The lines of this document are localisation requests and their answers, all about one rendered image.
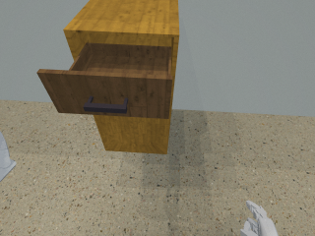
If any cabinet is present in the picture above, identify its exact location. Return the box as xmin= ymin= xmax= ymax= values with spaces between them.
xmin=63 ymin=0 xmax=180 ymax=154

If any handle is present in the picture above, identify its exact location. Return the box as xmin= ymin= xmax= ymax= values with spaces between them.
xmin=83 ymin=95 xmax=128 ymax=114

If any robot right hand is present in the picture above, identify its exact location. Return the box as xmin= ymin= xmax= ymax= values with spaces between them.
xmin=240 ymin=200 xmax=279 ymax=236

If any robot left hand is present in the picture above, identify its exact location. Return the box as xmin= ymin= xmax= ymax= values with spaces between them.
xmin=0 ymin=131 xmax=17 ymax=182

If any drawer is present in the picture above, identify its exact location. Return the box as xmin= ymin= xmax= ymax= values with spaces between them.
xmin=36 ymin=42 xmax=173 ymax=119

